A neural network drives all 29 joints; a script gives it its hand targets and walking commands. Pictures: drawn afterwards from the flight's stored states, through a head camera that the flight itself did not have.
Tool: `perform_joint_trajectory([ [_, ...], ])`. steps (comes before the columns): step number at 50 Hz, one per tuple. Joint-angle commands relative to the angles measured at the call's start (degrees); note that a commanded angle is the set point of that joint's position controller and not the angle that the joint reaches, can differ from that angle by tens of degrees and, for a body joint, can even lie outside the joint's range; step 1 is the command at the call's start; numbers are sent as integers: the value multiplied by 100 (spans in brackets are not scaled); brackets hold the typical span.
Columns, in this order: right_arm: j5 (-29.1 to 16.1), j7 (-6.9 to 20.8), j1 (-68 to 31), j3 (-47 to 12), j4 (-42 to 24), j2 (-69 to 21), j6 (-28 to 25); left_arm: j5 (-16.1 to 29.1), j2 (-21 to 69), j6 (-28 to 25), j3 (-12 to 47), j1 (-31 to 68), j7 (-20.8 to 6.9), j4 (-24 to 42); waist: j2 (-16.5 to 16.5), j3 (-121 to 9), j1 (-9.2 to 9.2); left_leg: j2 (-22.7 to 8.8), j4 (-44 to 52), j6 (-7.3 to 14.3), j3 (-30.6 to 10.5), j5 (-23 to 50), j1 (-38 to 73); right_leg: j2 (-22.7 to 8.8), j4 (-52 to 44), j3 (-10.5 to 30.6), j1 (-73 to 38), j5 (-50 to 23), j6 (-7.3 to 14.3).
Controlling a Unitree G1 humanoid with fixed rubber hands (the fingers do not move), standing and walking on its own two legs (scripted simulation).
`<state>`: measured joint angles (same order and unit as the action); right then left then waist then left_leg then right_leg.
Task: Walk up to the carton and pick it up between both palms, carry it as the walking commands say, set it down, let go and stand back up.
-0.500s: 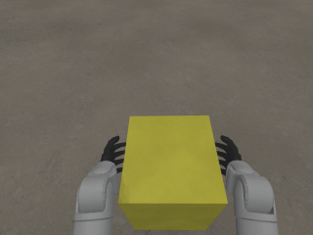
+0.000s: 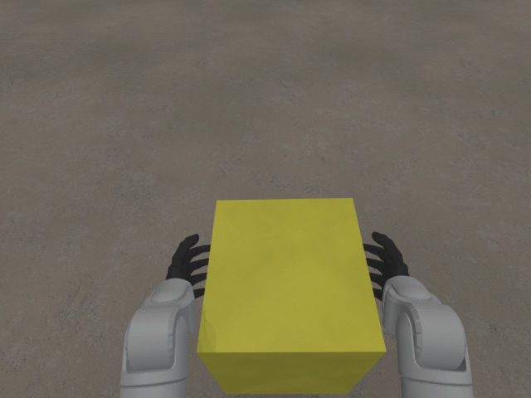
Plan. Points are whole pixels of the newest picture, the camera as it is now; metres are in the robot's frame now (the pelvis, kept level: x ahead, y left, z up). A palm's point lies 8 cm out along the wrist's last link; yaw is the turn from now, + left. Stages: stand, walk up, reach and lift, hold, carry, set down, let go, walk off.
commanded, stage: carry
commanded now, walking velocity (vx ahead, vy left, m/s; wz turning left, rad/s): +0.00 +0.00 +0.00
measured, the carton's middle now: (285, 302) +0.29 +0.00 +0.00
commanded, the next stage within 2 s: hold in 1.90 s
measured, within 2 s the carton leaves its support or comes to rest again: neither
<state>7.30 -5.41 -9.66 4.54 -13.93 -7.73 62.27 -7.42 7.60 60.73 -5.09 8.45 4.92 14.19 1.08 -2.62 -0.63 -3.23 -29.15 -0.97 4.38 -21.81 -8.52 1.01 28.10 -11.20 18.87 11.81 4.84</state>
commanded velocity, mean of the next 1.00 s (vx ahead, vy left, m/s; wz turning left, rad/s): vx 0.00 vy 0.00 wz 0.00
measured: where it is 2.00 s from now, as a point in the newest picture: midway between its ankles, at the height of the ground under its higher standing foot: outside the picture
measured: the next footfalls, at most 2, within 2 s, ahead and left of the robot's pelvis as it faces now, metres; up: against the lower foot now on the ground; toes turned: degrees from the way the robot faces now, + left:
none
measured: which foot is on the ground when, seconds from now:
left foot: down 0.00-1.00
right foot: down 0.00-1.00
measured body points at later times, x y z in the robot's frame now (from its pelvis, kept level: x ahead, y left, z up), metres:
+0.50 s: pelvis +0.00 +0.01 +0.00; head -0.01 +0.00 +0.45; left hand +0.29 +0.15 +0.06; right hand +0.29 -0.14 +0.06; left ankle -0.08 +0.12 -0.73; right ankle +0.04 -0.07 -0.73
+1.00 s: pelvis -0.03 +0.01 +0.00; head -0.05 +0.01 +0.45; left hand +0.27 +0.15 +0.07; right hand +0.26 -0.14 +0.06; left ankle -0.08 +0.12 -0.73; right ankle +0.04 -0.07 -0.73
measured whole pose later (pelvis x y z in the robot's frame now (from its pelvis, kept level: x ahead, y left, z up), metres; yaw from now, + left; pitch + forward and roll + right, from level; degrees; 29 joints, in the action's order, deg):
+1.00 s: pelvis -0.03 +0.01 +0.00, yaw +0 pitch +1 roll +0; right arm 8.8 -4.7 -11.6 6.8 -5.9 -8.0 59.2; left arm -8.7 8.0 57.8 -7.0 11.5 4.2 5.1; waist 0.8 -5.2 -0.4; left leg -2.0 -30.8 0.3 5.9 -21.2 -10.8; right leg -0.9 28.5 -10.4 20.8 9.2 4.1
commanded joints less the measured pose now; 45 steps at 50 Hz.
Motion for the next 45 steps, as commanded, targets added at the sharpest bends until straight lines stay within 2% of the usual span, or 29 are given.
perform_joint_trajectory([
  [1, -1897, 1425, -2436, -3484, -179, -4775, -86, 1790, 4916, 19, 3418, 2291, -1329, -91, 96, -1688, 10, -579, 248, -10, -275, 2225, -44, -951, -21, 839, -1364, -2705, -178],
  [2, -1818, 1427, -2363, -3376, 42, -4772, -96, 1723, 4890, -4, 3343, 2252, -1337, -251, 95, -1739, 6, -570, 174, -16, -267, 2592, 13, -967, 90, 841, -1416, -3094, -134],
  [4, -1761, 1429, -2339, -3283, 206, -4815, -150, 1697, 4954, -63, 3310, 2322, -1352, -314, 77, -1761, 8, -547, 110, -11, -256, 2929, 101, -969, 181, 830, -1416, -3333, -81],
  [7, -1872, 1426, -2550, -3374, 88, -4950, -139, 1805, 5131, -39, 3373, 2543, -1356, -213, 25, -1718, 21, -540, 128, 14, -239, 2935, 120, -942, 204, 815, -1354, -3168, -71],
  [10, -1801, 1411, -2564, -3297, 174, -4923, -164, 1754, 5119, -45, 3279, 2540, -1358, -356, -8, -1696, 28, -542, 125, 41, -226, 2834, 96, -939, 213, 818, -1325, -3027, -69],
  [19, -1753, 1370, -2697, -3272, 70, -4892, -348, 1726, 5067, -217, 3223, 2647, -1331, -314, -42, -1696, 27, -504, 206, 122, -227, 2050, -58, -951, 103, 852, -1319, -2412, -63],
  [31, -1702, 1369, -2730, -3201, 275, -4855, -454, 1640, 4979, -323, 3154, 2657, -1333, -526, -63, -1421, 23, -483, 375, 182, -286, 971, -419, -974, -196, 944, -1110, -1508, -105],
  [45, -1712, 1343, -2814, -3169, 344, -4884, -474, 1677, 4988, -341, 3163, 2777, -1332, -572, -90, -1427, 16, -465, 424, 254, -333, 583, -612, -988, -364, 1007, -985, -945, -157],
])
